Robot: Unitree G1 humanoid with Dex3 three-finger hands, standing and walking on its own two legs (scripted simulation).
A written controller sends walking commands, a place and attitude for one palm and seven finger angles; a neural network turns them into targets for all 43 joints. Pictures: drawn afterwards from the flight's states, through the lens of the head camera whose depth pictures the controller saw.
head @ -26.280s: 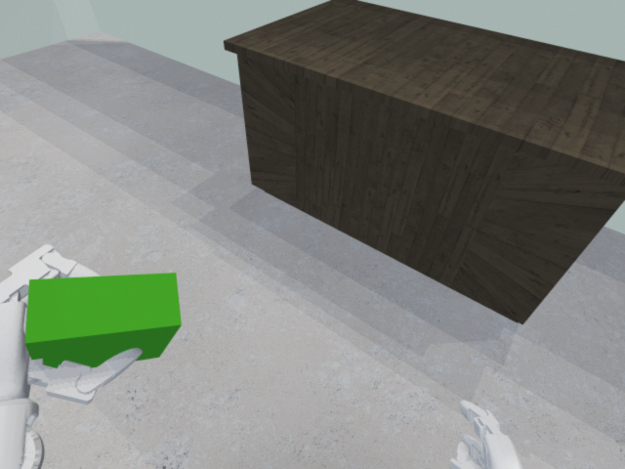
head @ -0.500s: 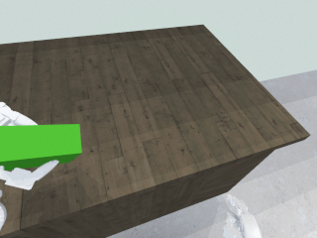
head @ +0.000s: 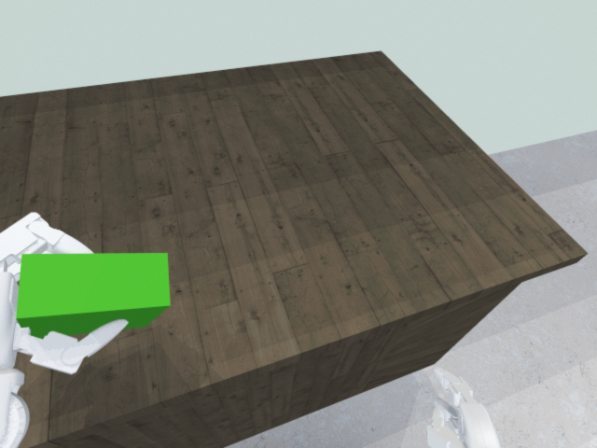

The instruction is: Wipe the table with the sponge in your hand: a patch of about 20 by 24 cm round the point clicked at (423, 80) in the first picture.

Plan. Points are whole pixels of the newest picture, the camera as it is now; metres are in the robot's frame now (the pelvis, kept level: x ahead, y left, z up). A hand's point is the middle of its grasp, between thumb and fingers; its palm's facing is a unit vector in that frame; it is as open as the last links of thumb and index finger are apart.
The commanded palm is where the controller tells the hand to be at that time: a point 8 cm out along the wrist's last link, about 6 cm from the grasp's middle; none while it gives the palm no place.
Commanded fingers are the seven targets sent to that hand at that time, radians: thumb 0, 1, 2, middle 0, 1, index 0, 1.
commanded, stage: look again from close up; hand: left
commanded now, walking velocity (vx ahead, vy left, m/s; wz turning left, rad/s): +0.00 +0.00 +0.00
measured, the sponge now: (116, 296) +0.23 +0.22 +0.13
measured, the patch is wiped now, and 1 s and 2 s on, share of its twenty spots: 0.00 0.00 0.00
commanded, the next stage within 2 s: shuffle to correct the standing spot in 0.22 s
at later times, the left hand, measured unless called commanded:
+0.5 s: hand (108, 292) +0.23 +0.22 +0.15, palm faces +0.35 -0.86 -0.37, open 9.7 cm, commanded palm +0.17 +0.25 +0.17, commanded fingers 0.00 0.10 1.30 -1.20 -1.60 -1.20 -1.60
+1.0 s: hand (166, 293) +0.23 +0.16 +0.15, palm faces +0.29 -0.87 -0.40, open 9.7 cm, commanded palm +0.17 +0.20 +0.17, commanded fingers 0.00 0.10 1.30 -1.20 -1.60 -1.20 -1.60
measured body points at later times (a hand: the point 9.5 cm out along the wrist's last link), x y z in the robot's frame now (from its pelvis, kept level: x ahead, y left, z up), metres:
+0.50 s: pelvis +0.01 -0.03 +0.00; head +0.03 -0.01 +0.45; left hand +0.20 +0.26 +0.17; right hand +0.18 -0.26 -0.07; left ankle +0.03 +0.06 -0.74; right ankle +0.01 -0.15 -0.74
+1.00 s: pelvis +0.01 -0.08 +0.00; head +0.04 -0.07 +0.44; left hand +0.21 +0.20 +0.18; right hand +0.18 -0.31 -0.08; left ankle +0.03 +0.06 -0.74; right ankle +0.01 -0.15 -0.74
